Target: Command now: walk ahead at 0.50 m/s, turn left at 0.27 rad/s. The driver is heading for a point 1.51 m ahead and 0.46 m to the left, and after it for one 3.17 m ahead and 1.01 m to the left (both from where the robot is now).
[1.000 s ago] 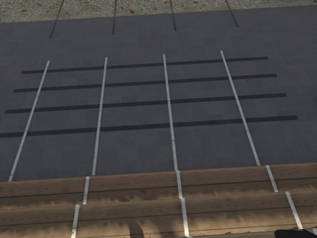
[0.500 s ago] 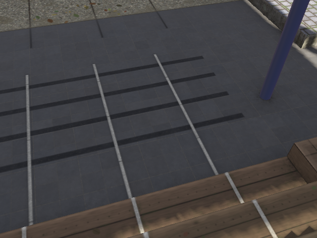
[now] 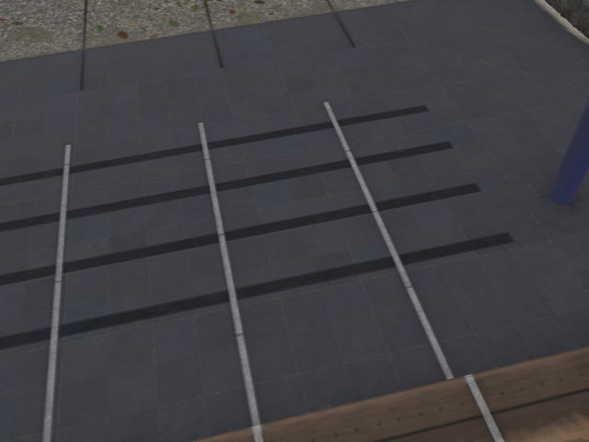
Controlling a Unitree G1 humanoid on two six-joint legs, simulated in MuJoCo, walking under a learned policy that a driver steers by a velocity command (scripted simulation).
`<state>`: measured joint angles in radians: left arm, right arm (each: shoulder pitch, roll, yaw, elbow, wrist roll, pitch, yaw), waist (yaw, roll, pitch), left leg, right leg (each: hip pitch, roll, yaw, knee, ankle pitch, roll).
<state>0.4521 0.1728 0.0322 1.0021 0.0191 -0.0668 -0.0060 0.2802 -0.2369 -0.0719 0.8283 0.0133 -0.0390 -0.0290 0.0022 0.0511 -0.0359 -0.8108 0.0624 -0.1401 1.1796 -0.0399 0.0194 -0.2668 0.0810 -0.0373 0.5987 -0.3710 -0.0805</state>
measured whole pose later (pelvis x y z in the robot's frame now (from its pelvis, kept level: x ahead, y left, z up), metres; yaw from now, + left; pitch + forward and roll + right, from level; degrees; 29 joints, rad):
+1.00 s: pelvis +0.54 +0.07 -0.29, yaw +30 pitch +1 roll +0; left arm 0.51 0.17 0.03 0.95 0.01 -0.06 -0.03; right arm 0.32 -0.21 -0.04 0.81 0.03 -0.02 -0.04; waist 0.00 0.04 -0.05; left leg -0.86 -0.02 -0.09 1.62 -0.27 0.05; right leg -0.25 0.07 0.04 0.58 -0.35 -0.05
